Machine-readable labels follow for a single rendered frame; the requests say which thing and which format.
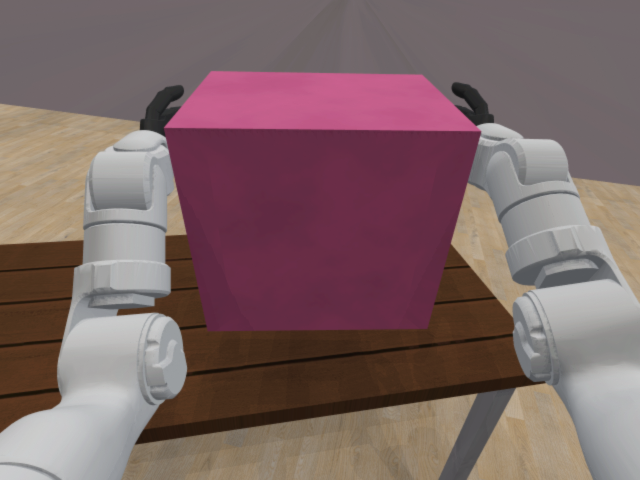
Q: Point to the robot left hand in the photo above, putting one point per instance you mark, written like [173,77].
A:
[157,116]

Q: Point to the robot left forearm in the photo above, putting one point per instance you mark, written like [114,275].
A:
[125,221]

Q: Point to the robot right hand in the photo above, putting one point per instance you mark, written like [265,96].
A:
[475,101]

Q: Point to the table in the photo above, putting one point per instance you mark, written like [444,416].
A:
[243,379]

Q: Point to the carton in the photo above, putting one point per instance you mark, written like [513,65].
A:
[319,201]

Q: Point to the right robot upper arm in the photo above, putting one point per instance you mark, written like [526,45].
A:
[584,340]

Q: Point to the robot right forearm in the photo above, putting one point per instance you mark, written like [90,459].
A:
[551,242]

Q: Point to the left robot upper arm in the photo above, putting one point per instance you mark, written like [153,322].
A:
[114,373]

